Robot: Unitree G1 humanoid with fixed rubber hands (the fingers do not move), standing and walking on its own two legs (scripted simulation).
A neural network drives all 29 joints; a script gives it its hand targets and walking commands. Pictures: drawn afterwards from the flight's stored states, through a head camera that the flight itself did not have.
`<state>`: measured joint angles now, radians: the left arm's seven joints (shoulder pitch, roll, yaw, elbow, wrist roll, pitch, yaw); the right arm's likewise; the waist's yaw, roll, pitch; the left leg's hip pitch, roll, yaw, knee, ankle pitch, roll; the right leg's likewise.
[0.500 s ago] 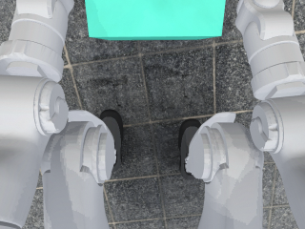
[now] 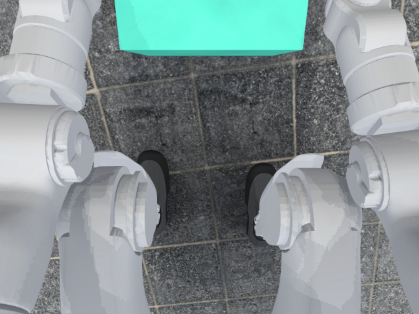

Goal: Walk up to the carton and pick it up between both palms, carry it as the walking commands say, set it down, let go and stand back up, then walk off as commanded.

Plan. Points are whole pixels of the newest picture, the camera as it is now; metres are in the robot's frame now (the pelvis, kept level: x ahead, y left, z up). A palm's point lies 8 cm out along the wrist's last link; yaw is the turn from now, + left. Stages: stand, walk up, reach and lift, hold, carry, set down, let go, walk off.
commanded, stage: reach and lift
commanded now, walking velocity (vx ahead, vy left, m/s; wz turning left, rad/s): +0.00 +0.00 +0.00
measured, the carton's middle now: out of the picture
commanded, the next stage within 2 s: none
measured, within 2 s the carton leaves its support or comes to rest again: leaves its support in 0.08 s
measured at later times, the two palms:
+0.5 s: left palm out of the picture +0.56 +0.19 -0.14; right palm out of the picture +0.54 -0.14 -0.15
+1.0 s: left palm out of the picture +0.55 +0.17 -0.08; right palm out of the picture +0.53 -0.13 -0.09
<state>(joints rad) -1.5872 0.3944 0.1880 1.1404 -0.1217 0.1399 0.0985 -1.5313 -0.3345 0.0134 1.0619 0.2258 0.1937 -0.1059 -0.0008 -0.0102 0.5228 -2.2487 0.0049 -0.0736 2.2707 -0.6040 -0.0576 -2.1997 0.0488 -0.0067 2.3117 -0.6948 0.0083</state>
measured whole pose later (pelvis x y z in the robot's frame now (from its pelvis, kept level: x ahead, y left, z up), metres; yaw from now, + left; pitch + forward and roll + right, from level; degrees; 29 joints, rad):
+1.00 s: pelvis -0.03 +0.01 +0.04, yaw +0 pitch +27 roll -2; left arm -1.57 0.31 0.19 0.93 -0.13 0.33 0.31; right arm -1.50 -0.30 -0.02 0.86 0.23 0.43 -0.31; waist 0.00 -0.01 0.53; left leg -2.08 0.00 -0.07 2.13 -0.52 -0.05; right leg -2.03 0.05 0.00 2.16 -0.61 0.02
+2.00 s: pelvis -0.06 +0.00 +0.12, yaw +0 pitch +18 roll -1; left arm -1.48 0.27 0.23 0.82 -0.12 0.48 0.32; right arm -1.37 -0.22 -0.14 0.72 0.11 0.58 -0.30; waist 0.00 -0.01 0.53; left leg -1.74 0.00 -0.07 1.86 -0.44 -0.05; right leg -1.70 0.05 0.00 1.89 -0.52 0.02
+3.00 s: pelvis -0.07 +0.00 +0.23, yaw +1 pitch +9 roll -1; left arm -1.32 0.20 0.23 0.79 -0.08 0.50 0.33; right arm -1.22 -0.18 -0.18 0.70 0.05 0.60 -0.26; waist 0.00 -0.01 0.52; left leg -1.28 0.00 -0.07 1.49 -0.37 -0.05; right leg -1.23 0.04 0.00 1.51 -0.43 0.02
